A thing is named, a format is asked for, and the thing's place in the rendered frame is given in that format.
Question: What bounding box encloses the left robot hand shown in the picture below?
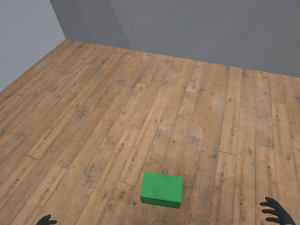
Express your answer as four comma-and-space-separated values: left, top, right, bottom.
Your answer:
36, 215, 57, 225

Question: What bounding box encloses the carton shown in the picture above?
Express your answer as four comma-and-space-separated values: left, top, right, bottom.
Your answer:
140, 172, 183, 209

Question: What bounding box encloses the right robot hand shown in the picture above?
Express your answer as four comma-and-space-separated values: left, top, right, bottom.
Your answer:
260, 197, 296, 225

